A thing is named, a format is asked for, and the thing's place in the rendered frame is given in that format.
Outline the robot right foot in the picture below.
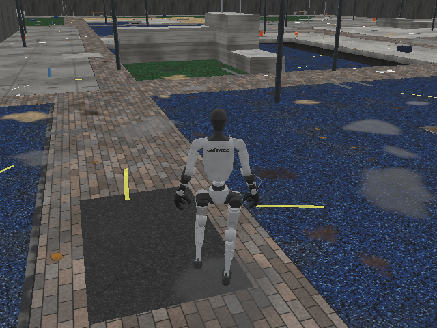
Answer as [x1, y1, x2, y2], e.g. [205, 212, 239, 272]
[222, 268, 232, 286]

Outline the left robot hand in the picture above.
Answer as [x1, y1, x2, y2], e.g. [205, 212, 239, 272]
[174, 194, 191, 210]

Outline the right robot hand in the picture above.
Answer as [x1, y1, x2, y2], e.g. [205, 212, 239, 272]
[243, 192, 259, 208]

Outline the robot left forearm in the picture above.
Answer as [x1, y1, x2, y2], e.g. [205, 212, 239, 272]
[176, 166, 191, 196]

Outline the robot right forearm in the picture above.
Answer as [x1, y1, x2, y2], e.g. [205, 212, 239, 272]
[244, 166, 258, 195]

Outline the right robot upper arm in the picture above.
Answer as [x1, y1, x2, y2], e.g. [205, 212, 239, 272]
[233, 138, 252, 176]

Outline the robot left thigh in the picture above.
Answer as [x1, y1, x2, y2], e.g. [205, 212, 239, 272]
[195, 189, 210, 227]

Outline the left robot upper arm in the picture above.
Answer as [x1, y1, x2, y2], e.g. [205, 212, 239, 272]
[184, 138, 204, 176]

